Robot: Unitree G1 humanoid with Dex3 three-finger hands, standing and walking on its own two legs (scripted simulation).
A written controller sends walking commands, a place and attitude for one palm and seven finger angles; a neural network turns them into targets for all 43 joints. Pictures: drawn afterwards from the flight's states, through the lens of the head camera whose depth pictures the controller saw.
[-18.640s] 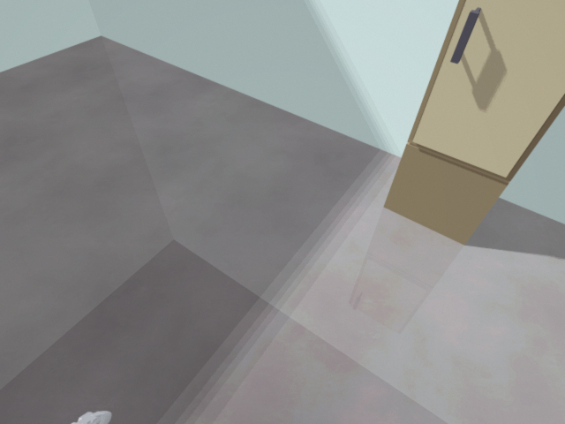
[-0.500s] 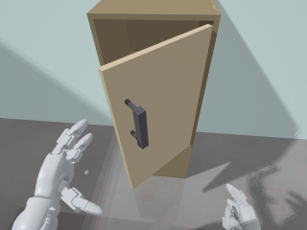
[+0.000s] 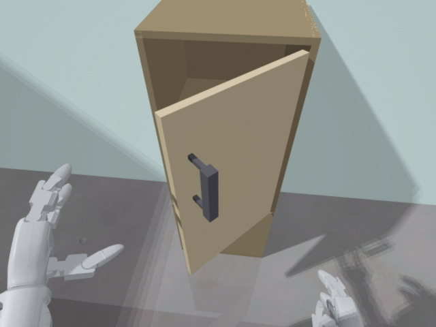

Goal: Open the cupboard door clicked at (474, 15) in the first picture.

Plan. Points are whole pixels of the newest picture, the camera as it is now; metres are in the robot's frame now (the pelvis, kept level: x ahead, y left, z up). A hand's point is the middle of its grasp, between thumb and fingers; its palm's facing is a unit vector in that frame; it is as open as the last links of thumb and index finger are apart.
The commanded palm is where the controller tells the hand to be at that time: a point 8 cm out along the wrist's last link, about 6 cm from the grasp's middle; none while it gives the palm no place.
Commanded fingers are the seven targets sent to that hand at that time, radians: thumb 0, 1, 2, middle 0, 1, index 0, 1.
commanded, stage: draw the hand back to the body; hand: left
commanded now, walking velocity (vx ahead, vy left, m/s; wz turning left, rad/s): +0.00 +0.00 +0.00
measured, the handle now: (202, 188) +0.35 +0.08 +0.08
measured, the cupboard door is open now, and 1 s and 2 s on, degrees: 46 46 46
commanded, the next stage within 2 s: step back with the hand held close in 0.72 s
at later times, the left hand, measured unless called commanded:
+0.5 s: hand (53, 217) +0.20 +0.26 +0.16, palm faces +0.47 -0.78 -0.40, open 7.8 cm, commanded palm +0.15 +0.30 +0.17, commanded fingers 0.00 0.90 0.90 -0.20 -0.30 -0.20 -0.30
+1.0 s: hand (52, 221) +0.19 +0.26 +0.17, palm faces +0.43 -0.77 -0.48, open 7.4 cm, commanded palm +0.14 +0.29 +0.18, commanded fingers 0.00 0.90 0.90 -0.20 -0.30 -0.20 -0.30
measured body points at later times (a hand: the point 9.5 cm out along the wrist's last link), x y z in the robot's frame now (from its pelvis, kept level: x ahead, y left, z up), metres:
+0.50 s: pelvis +0.01 +0.00 +0.01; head +0.00 -0.01 +0.46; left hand +0.17 +0.30 +0.19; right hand +0.20 -0.22 -0.08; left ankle -0.02 +0.13 -0.74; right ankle +0.01 -0.15 -0.74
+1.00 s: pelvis -0.01 -0.01 +0.01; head +0.00 -0.02 +0.46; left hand +0.17 +0.29 +0.20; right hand +0.18 -0.23 -0.08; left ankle -0.02 +0.13 -0.74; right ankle +0.01 -0.15 -0.74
